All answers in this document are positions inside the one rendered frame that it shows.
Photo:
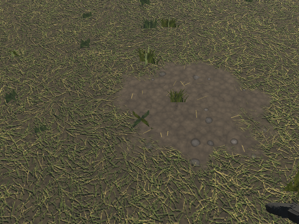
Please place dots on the robot right hand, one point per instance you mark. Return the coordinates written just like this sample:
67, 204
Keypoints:
284, 210

